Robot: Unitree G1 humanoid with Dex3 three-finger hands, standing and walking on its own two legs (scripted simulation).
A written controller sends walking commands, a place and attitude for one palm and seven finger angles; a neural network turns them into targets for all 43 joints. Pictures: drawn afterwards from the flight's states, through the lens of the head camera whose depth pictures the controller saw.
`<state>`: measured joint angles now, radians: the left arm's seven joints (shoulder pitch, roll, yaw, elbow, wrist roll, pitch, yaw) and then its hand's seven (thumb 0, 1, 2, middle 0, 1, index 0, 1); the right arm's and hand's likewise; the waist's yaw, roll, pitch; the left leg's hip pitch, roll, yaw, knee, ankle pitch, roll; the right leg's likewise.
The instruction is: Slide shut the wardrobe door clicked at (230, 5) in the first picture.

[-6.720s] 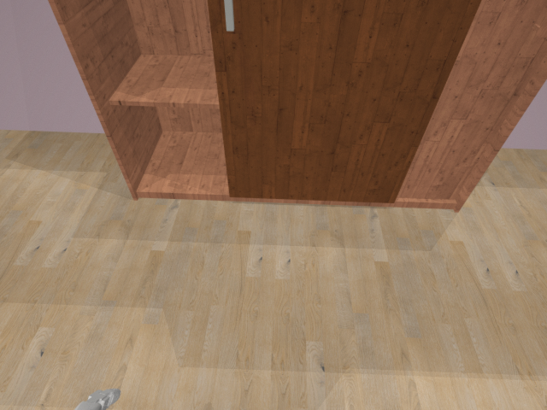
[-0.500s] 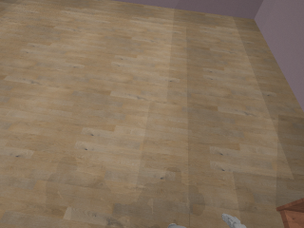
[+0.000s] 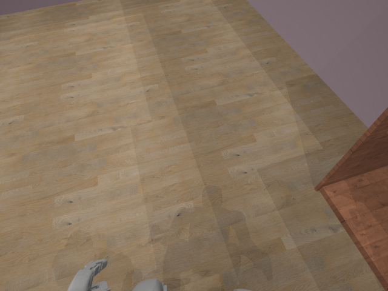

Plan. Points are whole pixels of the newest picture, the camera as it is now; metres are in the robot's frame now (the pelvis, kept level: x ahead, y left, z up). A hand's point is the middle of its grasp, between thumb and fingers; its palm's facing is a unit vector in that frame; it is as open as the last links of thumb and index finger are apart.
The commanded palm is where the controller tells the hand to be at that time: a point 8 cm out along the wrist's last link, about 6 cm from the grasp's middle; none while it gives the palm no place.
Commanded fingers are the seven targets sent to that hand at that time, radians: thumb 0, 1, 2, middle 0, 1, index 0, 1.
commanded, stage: turn to face it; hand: right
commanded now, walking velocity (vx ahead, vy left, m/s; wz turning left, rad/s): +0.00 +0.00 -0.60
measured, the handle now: out of the picture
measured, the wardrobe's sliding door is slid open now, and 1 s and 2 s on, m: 0.47 0.47 0.47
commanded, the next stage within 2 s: take the last steps up to it in 1.90 s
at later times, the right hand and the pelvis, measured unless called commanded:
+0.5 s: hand out of the picture +0.13 -0.19 -0.12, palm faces +0.25 +0.92 -0.29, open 7.4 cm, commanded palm none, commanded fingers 0.00 -0.90 -0.90 0.20 0.30 0.20 0.30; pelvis +0.03 +0.04 +0.00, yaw -17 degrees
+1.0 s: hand out of the picture -0.11 -0.17 -0.18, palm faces +0.63 +0.73 -0.26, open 7.4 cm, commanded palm none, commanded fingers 0.00 -0.90 -0.90 0.20 0.30 0.20 0.30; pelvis +0.02 +0.02 -0.01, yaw -37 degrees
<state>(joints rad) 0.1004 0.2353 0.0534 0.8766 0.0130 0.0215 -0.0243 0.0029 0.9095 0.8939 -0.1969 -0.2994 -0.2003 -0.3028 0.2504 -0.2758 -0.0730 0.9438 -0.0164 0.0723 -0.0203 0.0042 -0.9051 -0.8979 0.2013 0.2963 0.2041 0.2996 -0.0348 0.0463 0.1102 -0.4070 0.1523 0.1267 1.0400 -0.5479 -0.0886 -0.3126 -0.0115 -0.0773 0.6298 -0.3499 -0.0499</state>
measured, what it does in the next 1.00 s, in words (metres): steps on the spot, turning right: left foot, then right foot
